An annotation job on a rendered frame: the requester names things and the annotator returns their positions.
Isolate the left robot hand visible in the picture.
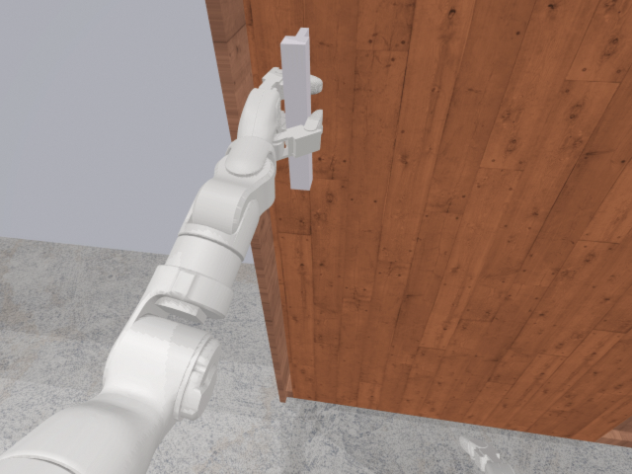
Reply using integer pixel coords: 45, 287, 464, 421
237, 67, 323, 161

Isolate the left robot forearm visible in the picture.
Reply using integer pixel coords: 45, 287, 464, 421
103, 136, 277, 388

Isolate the handle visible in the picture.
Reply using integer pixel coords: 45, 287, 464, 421
280, 28, 313, 191

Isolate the right robot hand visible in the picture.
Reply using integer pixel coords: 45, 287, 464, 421
459, 434, 515, 474

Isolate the left robot upper arm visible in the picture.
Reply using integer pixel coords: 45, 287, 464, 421
0, 313, 221, 474

